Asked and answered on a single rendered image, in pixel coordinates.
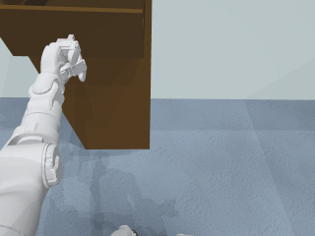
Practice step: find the drawer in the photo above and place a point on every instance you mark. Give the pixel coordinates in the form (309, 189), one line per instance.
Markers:
(103, 28)

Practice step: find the handle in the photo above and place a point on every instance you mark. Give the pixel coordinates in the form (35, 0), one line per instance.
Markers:
(71, 37)

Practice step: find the left robot forearm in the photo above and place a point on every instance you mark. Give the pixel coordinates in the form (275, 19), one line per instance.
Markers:
(42, 119)

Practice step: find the robot left shin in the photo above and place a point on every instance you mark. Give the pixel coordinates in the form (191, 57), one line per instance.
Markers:
(124, 227)

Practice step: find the robot left upper arm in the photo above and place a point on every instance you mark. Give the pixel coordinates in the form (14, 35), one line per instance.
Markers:
(26, 174)

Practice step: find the cabinet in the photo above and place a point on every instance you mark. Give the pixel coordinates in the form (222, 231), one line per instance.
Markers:
(111, 109)

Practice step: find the left robot hand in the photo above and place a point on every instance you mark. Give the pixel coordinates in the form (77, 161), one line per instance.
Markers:
(53, 60)

